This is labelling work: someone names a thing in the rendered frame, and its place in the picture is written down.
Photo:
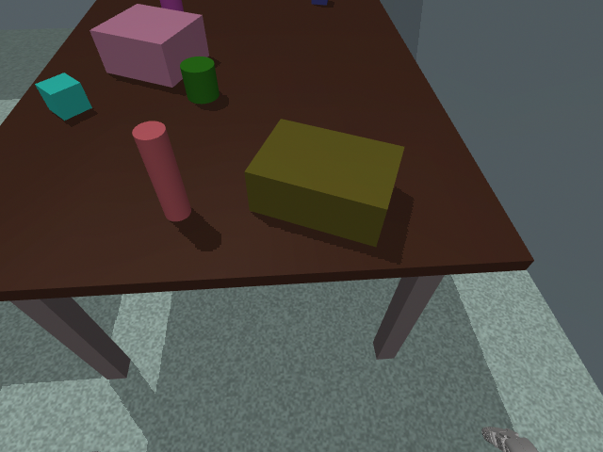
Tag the right robot hand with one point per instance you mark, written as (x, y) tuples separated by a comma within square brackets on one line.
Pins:
[(507, 440)]

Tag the table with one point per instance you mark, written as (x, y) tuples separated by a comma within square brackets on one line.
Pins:
[(79, 215)]

